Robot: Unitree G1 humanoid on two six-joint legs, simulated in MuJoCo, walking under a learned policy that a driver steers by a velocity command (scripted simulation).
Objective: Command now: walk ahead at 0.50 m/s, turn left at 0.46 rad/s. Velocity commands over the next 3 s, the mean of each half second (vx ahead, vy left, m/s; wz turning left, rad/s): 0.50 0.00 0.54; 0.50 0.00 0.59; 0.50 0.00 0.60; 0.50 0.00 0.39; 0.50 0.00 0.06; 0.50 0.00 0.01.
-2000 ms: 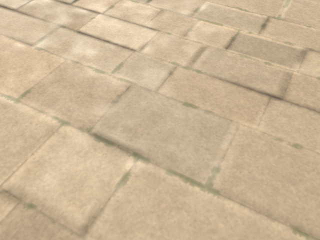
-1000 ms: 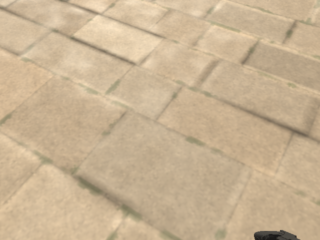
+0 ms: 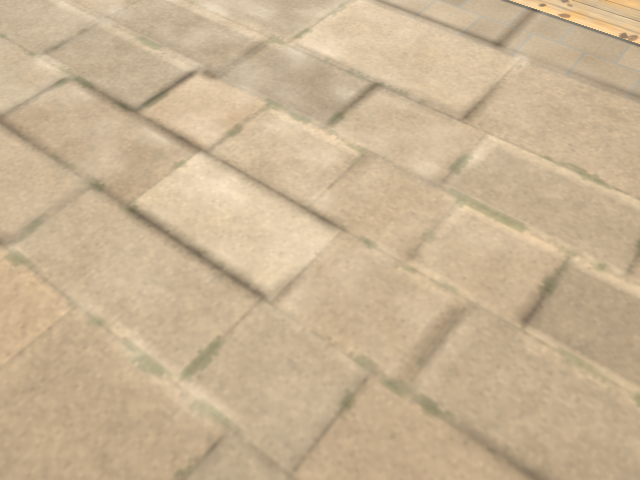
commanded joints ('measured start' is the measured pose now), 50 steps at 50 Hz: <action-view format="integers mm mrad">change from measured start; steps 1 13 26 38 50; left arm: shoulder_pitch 65 -155 -484 -170 -109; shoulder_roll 128 149 138 256 180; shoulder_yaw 20 36 23 59 42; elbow -19 -192 -350 -341 -247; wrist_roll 2 -2 22 25 3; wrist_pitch -5 -4 73 46 2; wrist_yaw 16 -12 -34 3 -17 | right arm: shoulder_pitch -129 151 351 362 11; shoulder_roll -22 -169 -188 -189 -105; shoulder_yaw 6 -70 -63 -51 -23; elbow -96 -25 -22 -100 -229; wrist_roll -2 16 18 9 -10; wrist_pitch -12 -9 -36 -31 19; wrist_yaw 5 -39 -45 -48 28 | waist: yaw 13 -43 -109 -16 -20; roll -90 -81 29 -170 -116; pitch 77 -20 2 -222 0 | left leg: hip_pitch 5 610 643 12 -48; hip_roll -24 158 27 -127 -8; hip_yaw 70 -421 -345 -166 -64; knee -102 -554 -543 534 198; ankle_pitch -6 -54 168 -472 -98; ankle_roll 20 257 165 24 -32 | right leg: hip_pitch -13 -733 -788 85 -150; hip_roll -300 -174 -142 -497 -314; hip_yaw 58 233 214 912 162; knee -39 1064 566 72 -55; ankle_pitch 551 -51 231 -239 343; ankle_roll -54 49 123 -145 -83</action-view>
